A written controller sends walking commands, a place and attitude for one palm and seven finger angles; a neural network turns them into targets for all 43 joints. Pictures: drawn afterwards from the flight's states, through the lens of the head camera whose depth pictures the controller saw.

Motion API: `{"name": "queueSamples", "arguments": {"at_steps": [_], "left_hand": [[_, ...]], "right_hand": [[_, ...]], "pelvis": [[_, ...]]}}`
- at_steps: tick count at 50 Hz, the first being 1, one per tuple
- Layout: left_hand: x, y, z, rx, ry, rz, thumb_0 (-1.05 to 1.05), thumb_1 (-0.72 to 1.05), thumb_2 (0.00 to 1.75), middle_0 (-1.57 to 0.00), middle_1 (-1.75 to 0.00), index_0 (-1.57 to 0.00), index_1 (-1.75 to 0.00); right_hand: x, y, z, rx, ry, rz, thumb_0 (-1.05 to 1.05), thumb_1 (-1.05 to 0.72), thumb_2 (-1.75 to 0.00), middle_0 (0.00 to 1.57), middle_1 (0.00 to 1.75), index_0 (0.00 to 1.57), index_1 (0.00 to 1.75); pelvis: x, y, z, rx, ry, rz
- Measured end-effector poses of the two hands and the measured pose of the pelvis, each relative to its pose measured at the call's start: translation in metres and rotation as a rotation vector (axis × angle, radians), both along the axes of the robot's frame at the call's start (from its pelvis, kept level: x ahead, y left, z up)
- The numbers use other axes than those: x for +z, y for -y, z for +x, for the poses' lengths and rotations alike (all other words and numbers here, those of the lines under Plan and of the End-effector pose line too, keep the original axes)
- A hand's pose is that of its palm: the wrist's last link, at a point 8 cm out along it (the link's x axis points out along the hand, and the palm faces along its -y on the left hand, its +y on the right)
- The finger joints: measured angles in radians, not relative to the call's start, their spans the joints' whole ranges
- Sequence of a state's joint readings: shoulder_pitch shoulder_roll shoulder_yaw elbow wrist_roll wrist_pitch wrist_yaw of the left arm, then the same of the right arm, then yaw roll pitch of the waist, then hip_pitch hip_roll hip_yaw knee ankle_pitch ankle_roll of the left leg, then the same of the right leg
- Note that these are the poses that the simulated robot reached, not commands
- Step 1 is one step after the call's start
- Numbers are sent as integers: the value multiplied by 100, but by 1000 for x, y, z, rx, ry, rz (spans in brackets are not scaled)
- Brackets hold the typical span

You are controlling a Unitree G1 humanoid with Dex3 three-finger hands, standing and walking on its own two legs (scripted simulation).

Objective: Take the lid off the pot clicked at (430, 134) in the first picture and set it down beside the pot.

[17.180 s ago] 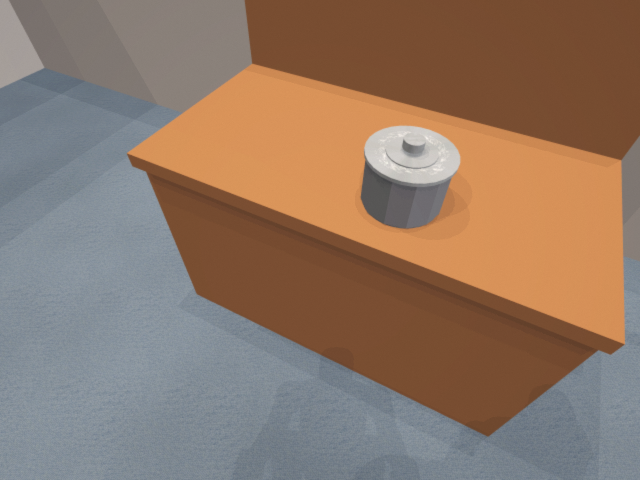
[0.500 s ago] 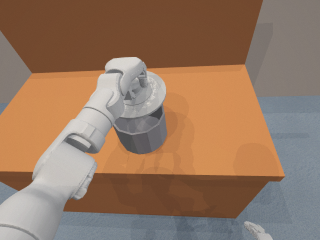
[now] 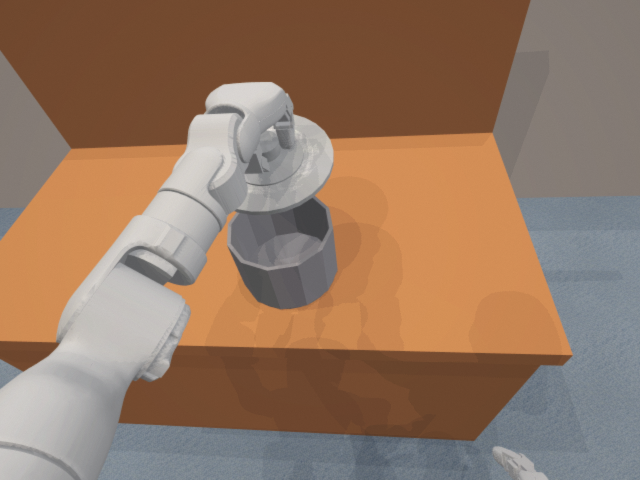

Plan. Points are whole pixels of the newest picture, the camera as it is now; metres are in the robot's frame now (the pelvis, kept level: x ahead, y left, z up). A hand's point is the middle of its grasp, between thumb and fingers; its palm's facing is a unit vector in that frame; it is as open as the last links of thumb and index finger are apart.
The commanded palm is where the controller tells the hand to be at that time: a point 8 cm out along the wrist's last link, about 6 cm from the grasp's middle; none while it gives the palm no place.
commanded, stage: lift the lid straight up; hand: left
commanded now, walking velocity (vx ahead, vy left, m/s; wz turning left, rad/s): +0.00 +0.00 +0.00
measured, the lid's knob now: (264, 146) +0.50 +0.07 +0.16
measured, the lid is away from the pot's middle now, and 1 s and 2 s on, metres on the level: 0.02 0.07 0.18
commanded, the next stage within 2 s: move the lid sideways beside the pot in 0.38 s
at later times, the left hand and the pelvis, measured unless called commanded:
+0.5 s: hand (246, 141) +0.47 +0.08 +0.20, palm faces -0.22 +0.01 -0.97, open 7.0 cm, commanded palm +0.46 +0.08 +0.27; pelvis +0.00 +0.00 +0.00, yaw +0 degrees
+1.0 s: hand (196, 143) +0.47 +0.14 +0.20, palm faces -0.25 +0.01 -0.97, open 7.0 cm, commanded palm +0.46 +0.15 +0.27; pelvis +0.00 +0.01 +0.00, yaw +0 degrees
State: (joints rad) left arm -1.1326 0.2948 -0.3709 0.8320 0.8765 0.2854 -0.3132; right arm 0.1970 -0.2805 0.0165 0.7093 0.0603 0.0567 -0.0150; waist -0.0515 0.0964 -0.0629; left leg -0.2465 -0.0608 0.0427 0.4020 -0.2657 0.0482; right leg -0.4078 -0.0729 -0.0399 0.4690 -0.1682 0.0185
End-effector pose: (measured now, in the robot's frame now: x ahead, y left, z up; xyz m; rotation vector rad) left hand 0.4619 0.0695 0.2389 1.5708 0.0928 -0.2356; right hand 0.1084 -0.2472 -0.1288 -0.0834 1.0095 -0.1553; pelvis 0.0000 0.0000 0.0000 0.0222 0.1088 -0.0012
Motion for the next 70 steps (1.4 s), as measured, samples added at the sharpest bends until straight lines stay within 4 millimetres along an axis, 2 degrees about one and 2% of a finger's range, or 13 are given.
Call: {"name": "queueSamples", "arguments": {"at_steps": [13,20,29,37,45,62,70], "left_hand": [[22,0,-1,40,13,-3,0,33,62,-74,-92,-72,-91],[19,-6,-3,37,-20,-1,0,33,62,-74,-92,-72,-91],[18,-12,-1,21,-11,-27,0,33,62,-74,-92,-73,-91],[18,-32,5,71,-19,-5,0,33,61,-74,-92,-72,-91],[15,-56,6,83,-50,7,0,34,61,-74,-92,-72,-91],[16,-102,2,100,-52,6,0,34,61,-74,-93,-72,-91],[16,-121,1,117,-59,23,0,34,61,-74,-93,-72,-91]], "right_hand": [[3,-8,15,23,40,22,1,-91,-90,20,30,20,30],[7,-5,16,26,50,1,1,-91,-90,20,30,20,30],[7,0,6,17,34,-20,1,-91,-90,20,30,20,30],[4,1,-6,-6,3,-19,1,-91,-90,20,30,20,30],[6,3,-9,-15,-11,-37,1,-91,-90,20,30,20,30],[14,-7,12,21,10,-50,1,-91,-90,20,30,20,30],[14,-15,15,39,-4,-44,1,-91,-90,20,30,20,30]], "pelvis": [[0,0,-1,-1,8,2],[0,0,-4,2,13,1],[1,0,-4,0,12,0],[1,-1,-3,-5,7,-2],[2,-3,-1,-3,9,-7],[3,-13,4,10,12,-18],[3,-18,5,18,7,-22]]}}
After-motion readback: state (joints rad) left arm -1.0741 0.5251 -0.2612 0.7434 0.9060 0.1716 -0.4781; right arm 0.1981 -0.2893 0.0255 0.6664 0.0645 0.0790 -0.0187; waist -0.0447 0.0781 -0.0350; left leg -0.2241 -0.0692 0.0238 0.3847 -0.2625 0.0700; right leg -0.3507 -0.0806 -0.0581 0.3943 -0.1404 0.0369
